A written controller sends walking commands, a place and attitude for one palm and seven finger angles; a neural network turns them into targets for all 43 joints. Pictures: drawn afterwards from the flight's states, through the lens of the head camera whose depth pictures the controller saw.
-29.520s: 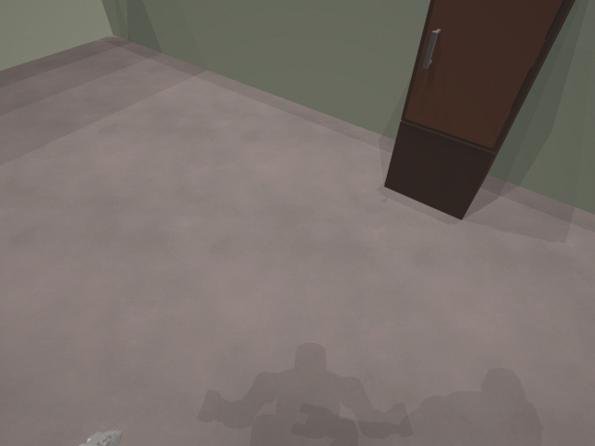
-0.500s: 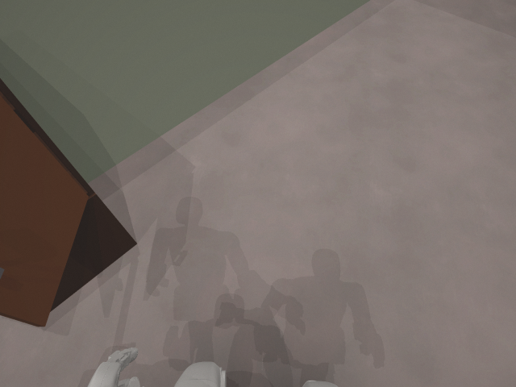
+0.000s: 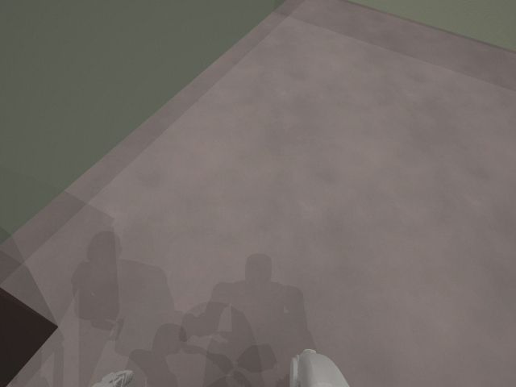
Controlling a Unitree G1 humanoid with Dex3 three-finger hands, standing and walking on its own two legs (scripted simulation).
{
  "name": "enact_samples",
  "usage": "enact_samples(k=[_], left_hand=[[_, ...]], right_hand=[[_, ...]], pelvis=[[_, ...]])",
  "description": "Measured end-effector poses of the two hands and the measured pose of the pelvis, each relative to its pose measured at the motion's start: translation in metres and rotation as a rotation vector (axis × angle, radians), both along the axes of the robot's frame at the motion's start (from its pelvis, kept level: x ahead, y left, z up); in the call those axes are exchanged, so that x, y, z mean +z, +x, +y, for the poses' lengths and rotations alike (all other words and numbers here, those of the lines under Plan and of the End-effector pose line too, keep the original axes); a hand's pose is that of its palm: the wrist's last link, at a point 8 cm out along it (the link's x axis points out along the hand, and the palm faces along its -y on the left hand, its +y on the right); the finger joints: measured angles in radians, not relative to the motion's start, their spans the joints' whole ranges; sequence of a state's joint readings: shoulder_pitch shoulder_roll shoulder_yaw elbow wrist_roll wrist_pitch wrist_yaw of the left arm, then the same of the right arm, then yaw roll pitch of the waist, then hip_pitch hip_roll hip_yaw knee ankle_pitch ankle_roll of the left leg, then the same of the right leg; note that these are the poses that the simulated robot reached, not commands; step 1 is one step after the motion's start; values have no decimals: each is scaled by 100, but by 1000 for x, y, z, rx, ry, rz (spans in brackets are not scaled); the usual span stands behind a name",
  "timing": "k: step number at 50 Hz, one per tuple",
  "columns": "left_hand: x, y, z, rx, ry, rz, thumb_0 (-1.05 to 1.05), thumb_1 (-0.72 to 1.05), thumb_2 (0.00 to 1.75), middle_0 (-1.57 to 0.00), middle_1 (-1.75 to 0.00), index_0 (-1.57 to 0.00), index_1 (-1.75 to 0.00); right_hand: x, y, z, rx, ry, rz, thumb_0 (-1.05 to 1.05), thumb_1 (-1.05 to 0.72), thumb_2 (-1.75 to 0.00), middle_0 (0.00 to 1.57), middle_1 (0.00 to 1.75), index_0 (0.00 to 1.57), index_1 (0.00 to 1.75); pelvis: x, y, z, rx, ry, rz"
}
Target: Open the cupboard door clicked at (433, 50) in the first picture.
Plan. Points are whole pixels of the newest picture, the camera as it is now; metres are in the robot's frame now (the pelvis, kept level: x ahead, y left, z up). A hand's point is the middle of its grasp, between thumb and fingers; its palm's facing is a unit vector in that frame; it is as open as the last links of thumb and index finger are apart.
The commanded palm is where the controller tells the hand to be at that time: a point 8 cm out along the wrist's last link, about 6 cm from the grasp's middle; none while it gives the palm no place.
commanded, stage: walk to a spot facing it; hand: left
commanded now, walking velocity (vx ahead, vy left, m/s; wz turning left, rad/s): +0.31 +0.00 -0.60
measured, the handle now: out of the picture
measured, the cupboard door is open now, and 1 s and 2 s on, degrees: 46 46 46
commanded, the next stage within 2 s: turn to face it in 1.02 s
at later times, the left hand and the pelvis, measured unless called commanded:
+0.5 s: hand (209, 300) +0.28 +0.10 -0.16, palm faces -0.18 -0.96 -0.23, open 7.3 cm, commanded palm none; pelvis +0.22 -0.08 +0.00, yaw -15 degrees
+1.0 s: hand (254, 175) +0.62 +0.03 -0.17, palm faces -0.38 -0.91 -0.17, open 7.4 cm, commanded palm none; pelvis +0.48 -0.12 +0.00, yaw -28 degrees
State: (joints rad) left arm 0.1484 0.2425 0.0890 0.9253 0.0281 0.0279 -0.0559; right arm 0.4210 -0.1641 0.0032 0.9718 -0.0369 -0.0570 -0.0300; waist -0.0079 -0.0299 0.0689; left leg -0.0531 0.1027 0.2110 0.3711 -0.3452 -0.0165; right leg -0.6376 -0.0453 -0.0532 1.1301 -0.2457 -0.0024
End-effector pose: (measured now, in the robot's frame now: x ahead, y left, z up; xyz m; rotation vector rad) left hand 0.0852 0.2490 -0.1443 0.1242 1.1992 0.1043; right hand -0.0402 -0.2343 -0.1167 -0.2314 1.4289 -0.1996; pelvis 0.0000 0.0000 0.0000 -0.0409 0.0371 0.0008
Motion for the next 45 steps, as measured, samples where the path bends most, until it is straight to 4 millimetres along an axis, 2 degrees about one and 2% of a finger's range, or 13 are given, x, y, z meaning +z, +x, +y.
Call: enact_samples(k=[6,8,10,11,13,19,23,29,36,38,40,42,45], left_hand=[[-7,108,-42,-156,-10,-41,1,91,90,-19,-30,-19,-30],[-10,145,-60,-193,-5,-79,1,91,90,-19,-30,-19,-30],[-14,175,-74,-208,7,-132,0,91,90,-20,-30,-19,-30],[-14,185,-80,-208,13,-148,0,91,90,-20,-30,-19,-30],[-12,194,-87,-205,27,-138,0,91,89,-20,-30,-20,-30],[5,194,-97,-215,75,4,0,91,89,-20,-30,-20,-30],[13,199,-97,-196,89,71,0,92,89,-20,-30,-20,-30],[12,211,-101,-145,89,160,0,91,89,-20,-30,-20,-30],[-5,239,-105,-127,72,324,0,90,89,-20,-30,-20,-30],[-14,259,-104,-143,62,371,0,90,89,-20,-30,-20,-30],[-19,291,-105,-182,58,379,0,90,89,-20,-30,-20,-30],[-20,336,-110,-227,56,340,1,90,89,-20,-30,-20,-30],[-14,417,-125,-287,46,226,1,90,89,-20,-30,-20,-30]], right_hand=[[-12,-29,4,-160,42,156,1,-91,-89,20,30,21,30],[-21,-29,1,-204,63,202,1,-91,-89,20,30,21,30],[-33,-20,-6,-238,87,233,1,-91,-89,20,30,21,30],[-38,-9,-12,-253,94,232,1,-91,-89,20,30,21,30],[-43,26,-25,-267,93,180,1,-91,-89,20,30,21,30],[-33,177,-69,-239,69,-142,1,-91,-89,20,30,20,30],[-21,265,-88,-207,65,-291,1,-91,-89,20,30,20,30],[-15,370,-104,-159,62,-383,1,-91,-89,20,30,20,30],[-17,486,-107,-126,49,-451,1,-91,-89,20,30,20,30],[-19,508,-108,-141,24,-485,1,-91,-89,20,30,20,30],[-18,512,-109,-180,7,-484,1,-91,-89,20,30,21,30],[-16,502,-109,-228,-5,-443,1,-91,-89,20,30,21,30],[-16,474,-105,-301,-11,-323,1,-91,-89,20,30,21,30]], pelvis=[[-14,51,-16,-75,16,-7],[-23,72,-26,-97,21,-13],[-34,93,-40,-122,38,-27],[-36,101,-45,-135,40,-34],[-32,115,-54,-149,42,-53],[-9,162,-72,-213,60,-39],[-2,199,-79,-244,66,-24],[-3,263,-85,-277,61,-16],[-18,351,-88,-327,58,-19],[-26,379,-88,-357,39,-21],[-27,399,-90,-387,49,-38],[-21,417,-93,-408,48,-47],[-11,443,-100,-426,36,-50]])
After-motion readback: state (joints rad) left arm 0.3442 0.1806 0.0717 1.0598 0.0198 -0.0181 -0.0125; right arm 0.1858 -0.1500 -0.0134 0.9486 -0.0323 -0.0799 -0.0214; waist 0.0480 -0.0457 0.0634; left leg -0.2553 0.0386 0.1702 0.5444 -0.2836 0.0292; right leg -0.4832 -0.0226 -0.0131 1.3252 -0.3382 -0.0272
